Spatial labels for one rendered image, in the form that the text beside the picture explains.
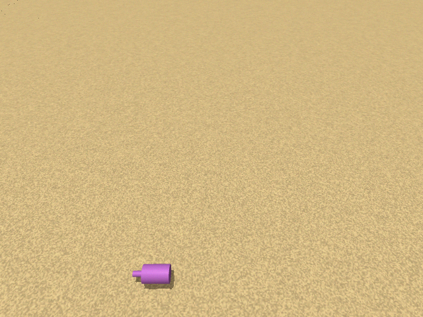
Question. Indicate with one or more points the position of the bottle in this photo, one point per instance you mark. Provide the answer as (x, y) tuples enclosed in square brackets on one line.
[(154, 274)]

